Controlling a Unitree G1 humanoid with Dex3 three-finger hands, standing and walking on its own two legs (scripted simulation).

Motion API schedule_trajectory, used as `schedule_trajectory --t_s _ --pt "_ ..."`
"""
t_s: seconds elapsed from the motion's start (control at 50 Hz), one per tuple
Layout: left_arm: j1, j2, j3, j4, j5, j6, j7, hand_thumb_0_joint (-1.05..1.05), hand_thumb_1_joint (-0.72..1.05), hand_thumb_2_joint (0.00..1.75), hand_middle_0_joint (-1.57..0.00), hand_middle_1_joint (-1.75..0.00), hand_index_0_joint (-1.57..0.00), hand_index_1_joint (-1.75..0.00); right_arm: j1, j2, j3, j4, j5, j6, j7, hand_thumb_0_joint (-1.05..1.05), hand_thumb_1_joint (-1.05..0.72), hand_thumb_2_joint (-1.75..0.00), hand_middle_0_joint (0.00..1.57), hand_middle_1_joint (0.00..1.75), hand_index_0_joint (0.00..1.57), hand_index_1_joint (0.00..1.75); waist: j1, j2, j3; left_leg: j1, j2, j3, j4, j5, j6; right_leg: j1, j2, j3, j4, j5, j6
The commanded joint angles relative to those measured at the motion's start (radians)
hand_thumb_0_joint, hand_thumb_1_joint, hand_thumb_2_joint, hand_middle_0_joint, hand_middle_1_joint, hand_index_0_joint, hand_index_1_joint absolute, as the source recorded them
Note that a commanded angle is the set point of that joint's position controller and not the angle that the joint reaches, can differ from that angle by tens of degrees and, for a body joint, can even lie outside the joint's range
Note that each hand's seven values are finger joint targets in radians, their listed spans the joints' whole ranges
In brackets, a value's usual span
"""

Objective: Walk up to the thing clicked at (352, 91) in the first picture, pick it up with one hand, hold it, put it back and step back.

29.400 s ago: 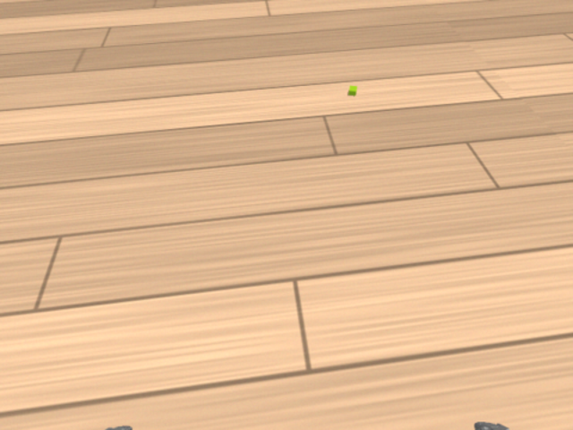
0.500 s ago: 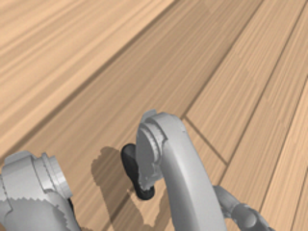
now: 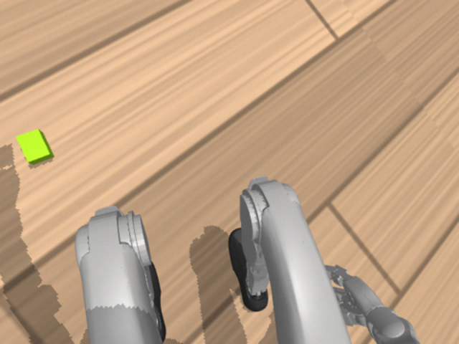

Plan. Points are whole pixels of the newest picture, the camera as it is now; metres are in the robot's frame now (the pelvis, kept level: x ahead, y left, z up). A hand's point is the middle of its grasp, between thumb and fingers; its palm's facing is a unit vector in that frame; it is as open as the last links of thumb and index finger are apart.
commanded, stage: withdraw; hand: left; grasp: from above
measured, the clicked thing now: (35, 147) +0.48 +0.35 -0.33
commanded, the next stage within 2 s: home in 0.40 s
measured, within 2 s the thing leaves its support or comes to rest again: neither
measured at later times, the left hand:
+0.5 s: hand out of the picture +0.48 +0.36 -0.16, palm faces -0.36 -0.07 -0.93, open 14.0 cm
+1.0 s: hand out of the picture +0.36 +0.32 -0.01, palm faces -0.28 -0.54 -0.79, open 8.7 cm
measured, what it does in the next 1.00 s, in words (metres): rises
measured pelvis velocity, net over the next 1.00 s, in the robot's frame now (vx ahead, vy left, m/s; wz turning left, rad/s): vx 0.00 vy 0.00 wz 0.08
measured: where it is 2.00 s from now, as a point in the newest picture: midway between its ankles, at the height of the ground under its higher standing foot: (202, 300)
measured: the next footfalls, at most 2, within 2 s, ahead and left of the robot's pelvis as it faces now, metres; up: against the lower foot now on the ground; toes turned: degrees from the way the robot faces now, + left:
none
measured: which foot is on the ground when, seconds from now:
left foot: down 0.00-1.00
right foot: down 0.00-1.00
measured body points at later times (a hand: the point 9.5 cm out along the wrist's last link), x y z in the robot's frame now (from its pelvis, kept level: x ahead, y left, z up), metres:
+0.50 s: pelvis -0.01 +0.00 -0.02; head +0.24 +0.10 +0.34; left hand +0.49 +0.36 -0.11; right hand +0.05 -0.27 -0.10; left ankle +0.07 +0.12 -0.31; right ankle +0.11 -0.13 -0.31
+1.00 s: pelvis +0.00 +0.00 +0.10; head +0.20 +0.06 +0.50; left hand +0.37 +0.35 +0.04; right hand +0.16 -0.26 -0.01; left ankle +0.07 +0.12 -0.31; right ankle +0.11 -0.13 -0.31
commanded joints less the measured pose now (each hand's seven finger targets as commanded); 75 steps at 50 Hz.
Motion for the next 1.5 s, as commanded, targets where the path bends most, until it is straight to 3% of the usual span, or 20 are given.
schedule_trajectory --t_s 0.0,0.12,0.24,0.3,0.4,0.48,0.52,0.54,0.62,0.7,0.72,0.8,0.88,0.96,0.98,1.0,1.06,1.28,1.42,1.48 --pt "-0.264 0.231 0.026 -0.164 -0.034 -0.044 -0.061 0.0 -0.55 1.02 -0.07 -1.02 -0.06 -1.03 0.242 -0.262 -0.103 -0.009 0.013 0.041 -0.057 0.0 -0.9 -0.9 0.2 0.3 0.2 0.3 -0.078 0.145 -0.562 0.399 -0.009 0.065 -0.261 0.106 0.021 0.344 0.04 -0.056 -0.277 0.121 -0.092" --pt "-0.287 0.298 0.066 -0.13 0.004 -0.187 -0.056 0.0 -0.55 1.02 -0.08 -1.02 -0.08 -1.02 0.213 -0.23 -0.055 -0.002 0.0 0.058 -0.092 0.0 -0.9 -0.9 0.2 0.3 0.2 0.3 -0.049 0.215 -0.581 0.444 -0.008 0.073 -0.25 0.142 0.01 0.316 0.036 -0.053 -0.245 0.143 -0.09" --pt "-0.393 0.341 0.088 -0.095 0.104 -0.259 0.092 0.0 -0.55 1.02 -0.07 -1.03 -0.07 -1.03 0.194 -0.251 -0.028 0.014 -0.034 0.085 -0.093 0.0 -0.9 -0.9 0.2 0.3 0.2 0.3 -0.064 0.382 -0.642 0.564 0.001 0.054 -0.247 0.2 -0.008 0.227 0.04 -0.083 -0.172 0.186 -0.094" --pt "-0.446 0.37 0.11 -0.093 0.139 -0.247 0.164 0.0 -0.55 1.0 -0.07 -1.03 -0.08 -1.02 0.211 -0.261 -0.035 0.021 -0.042 0.084 -0.085 0.0 -0.9 -0.9 0.2 0.3 0.2 0.3 -0.071 0.453 -0.696 0.64 0.002 0.049 -0.256 0.231 -0.013 0.205 0.036 -0.098 -0.148 0.211 -0.09" --pt "-0.443 0.421 0.172 -0.083 0.17 -0.178 0.235 0.0 -0.53 0.99 -0.08 -1.01 -0.09 -1.0 0.226 -0.274 -0.066 0.014 -0.041 0.068 -0.076 0.0 -0.91 -0.9 0.2 0.3 0.2 0.3 -0.043 0.515 -0.772 0.664 -0.003 0.039 -0.273 0.235 -0.016 0.176 0.026 -0.104 -0.12 0.224 -0.092" --pt "-0.357 0.305 0.096 0.052 0.148 -0.106 0.223 0.0 -0.5 0.97 -0.09 -0.99 -0.1 -0.98 0.237 -0.249 -0.065 0.022 -0.031 0.055 -0.072 0.0 -0.9 -0.9 0.2 0.3 0.2 0.3 -0.07 0.405 -0.668 0.542 -0.005 0.059 -0.274 0.143 0.001 0.173 0.032 -0.095 -0.158 0.176 -0.089" --pt "-0.34 0.309 0.091 0.025 0.128 -0.08 0.202 0.0 -0.34 0.91 -0.22 -0.83 -0.2 -0.82 0.247 -0.247 -0.072 0.024 -0.022 0.051 -0.072 0.0 -0.89 -0.89 0.2 0.3 0.2 0.3 -0.054 0.356 -0.685 0.501 -0.01 0.073 -0.27 0.131 0.012 0.212 0.035 -0.083 -0.184 0.172 -0.088" --pt "-0.334 0.327 0.107 -0.013 0.107 -0.069 0.186 0.0 -0.26 0.94 -0.23 -0.75 -0.2 -0.75 0.258 -0.242 -0.078 0.018 -0.019 0.047 -0.07 0.0 -0.89 -0.89 0.2 0.3 0.2 0.3 -0.039 0.367 -0.708 0.502 -0.013 0.084 -0.275 0.147 0.012 0.251 0.032 -0.075 -0.193 0.181 -0.086" --pt "-0.25 0.254 0.109 -0.165 -0.005 -0.041 0.095 0.0 0.0 0.85 -0.2 -0.55 -0.19 -0.57 0.287 -0.232 -0.114 0.004 0.003 0.041 -0.064 0.0 -0.89 -0.9 0.2 0.3 0.2 0.3 -0.01 0.348 -0.796 0.572 -0.011 0.088 -0.319 0.188 0.009 0.337 0.026 -0.067 -0.231 0.208 -0.083" --pt "-0.057 0.243 0.188 -0.416 -0.143 -0.014 0.018 0.0 0.27 0.81 -0.19 -0.44 -0.18 -0.45 0.296 -0.238 -0.17 -0.024 0.036 0.053 -0.069 0.0 -0.9 -0.9 0.2 0.3 0.2 0.3 0.081 0.349 -0.961 0.689 -0.019 0.104 -0.372 0.275 -0.002 0.441 0.016 -0.04 -0.276 0.256 -0.093" --pt "-0.033 0.224 0.183 -0.522 -0.186 -0.004 0.001 0.0 0.35 0.84 -0.2 -0.43 -0.19 -0.43 0.287 -0.218 -0.176 -0.034 0.047 0.057 -0.071 0.0 -0.9 -0.9 0.2 0.3 0.2 0.3 0.095 0.361 -1.028 0.733 -0.014 0.106 -0.404 0.28 -0.001 0.482 0.02 -0.03 -0.289 0.26 -0.091" --pt "0.159 0.073 0.179 -0.652 -0.372 0.067 -0.048 0.0 0.62 0.79 -0.18 -0.28 -0.18 -0.28 0.239 -0.182 -0.189 -0.038 0.085 0.065 -0.1 0.0 -0.9 -0.9 0.2 0.3 0.2 0.3 0.09 0.227 -0.866 0.693 -0.014 0.091 -0.493 0.213 0.019 0.484 0.023 -0.012 -0.388 0.238 -0.079" --pt "0.282 -0.032 0.132 -0.777 -0.49 0.126 -0.106 0.0 0.9 0.9 -0.2 -0.3 -0.2 -0.3 0.194 -0.155 -0.2 -0.046 0.101 0.06 -0.123 0.0 -0.9 -0.9 0.2 0.3 0.2 0.3 0.097 0.185 -0.779 0.729 -0.002 0.079 -0.59 0.149 0.023 0.548 0.02 0.005 -0.481 0.187 -0.079" --pt "0.416 -0.136 0.086 -0.939 -0.626 0.175 -0.142 0.0 0.9 0.9 -0.2 -0.3 -0.2 -0.3 0.149 -0.142 -0.21 -0.084 0.119 0.036 -0.146 0.0 -0.9 -0.9 0.2 0.3 0.2 0.3 0.109 0.177 -0.769 0.841 0.013 0.069 -0.694 0.123 0.017 0.634 0.015 0.009 -0.56 0.177 -0.074" --pt "0.455 -0.144 0.1 -0.947 -0.661 0.188 -0.144 0.0 0.9 0.9 -0.2 -0.3 -0.2 -0.3 0.143 -0.145 -0.21 -0.085 0.125 0.028 -0.155 0.0 -0.9 -0.9 0.2 0.3 0.2 0.3 0.112 0.157 -0.732 0.864 0.015 0.051 -0.733 0.096 0.015 0.635 0.01 0.008 -0.584 0.157 -0.074" --pt "0.493 -0.175 0.076 -0.953 -0.685 0.199 -0.147 0.0 0.9 0.9 -0.2 -0.3 -0.2 -0.3 0.127 -0.136 -0.208 -0.092 0.128 0.02 -0.162 0.0 -0.9 -0.9 0.2 0.3 0.2 0.3 0.106 0.159 -0.687 0.876 0.019 0.047 -0.769 0.072 0.012 0.645 0.011 0.008 -0.609 0.141 -0.073" --pt "0.565 -0.189 0.106 -1.023 -0.755 0.227 -0.134 0.0 0.9 0.9 -0.2 -0.3 -0.2 -0.3 0.093 -0.125 -0.204 -0.114 0.14 -0.004 -0.183 0.0 -0.9 -0.9 0.2 0.3 0.2 0.3 0.119 0.162 -0.679 0.967 0.019 0.033 -0.844 0.081 0.005 0.707 0.007 0.017 -0.667 0.143 -0.073" --pt "0.853 -0.353 0.089 -1.239 -1.008 0.369 -0.078 0.0 0.9 0.9 -0.2 -0.3 -0.2 -0.3 0.022 -0.072 -0.172 -0.176 0.157 -0.081 -0.247 0.0 -0.9 -0.9 0.2 0.3 0.2 0.3 0.122 0.143 -0.573 1.229 0.008 0.047 -1.094 0.091 0.001 1.002 0.003 0.064 -0.957 0.136 -0.072" --pt "1.056 -0.473 0.062 -1.322 -1.127 0.471 -0.063 0.0 0.9 0.9 -0.2 -0.3 -0.2 -0.3 0.063 -0.036 -0.135 -0.193 0.161 -0.121 -0.302 0.0 -0.9 -0.9 0.2 0.3 0.2 0.3 0.121 0.1 -0.479 1.397 0.009 0.043 -1.258 0.172 -0.005 1.208 0.009 0.063 -1.138 0.211 -0.067" --pt "1.131 -0.501 0.077 -1.364 -1.172 0.502 -0.061 0.0 0.9 0.9 -0.2 -0.3 -0.2 -0.3 0.081 -0.026 -0.128 -0.192 0.159 -0.142 -0.332 0.0 -0.9 -0.9 0.2 0.3 0.2 0.3 0.125 0.088 -0.438 1.45 0.006 0.055 -1.32 0.215 -0.005 1.303 0.012 0.063 -1.215 0.244 -0.065"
